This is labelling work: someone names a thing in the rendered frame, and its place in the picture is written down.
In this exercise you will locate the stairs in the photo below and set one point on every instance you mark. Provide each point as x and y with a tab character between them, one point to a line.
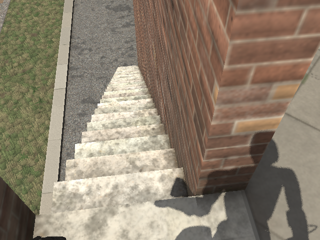
125	156

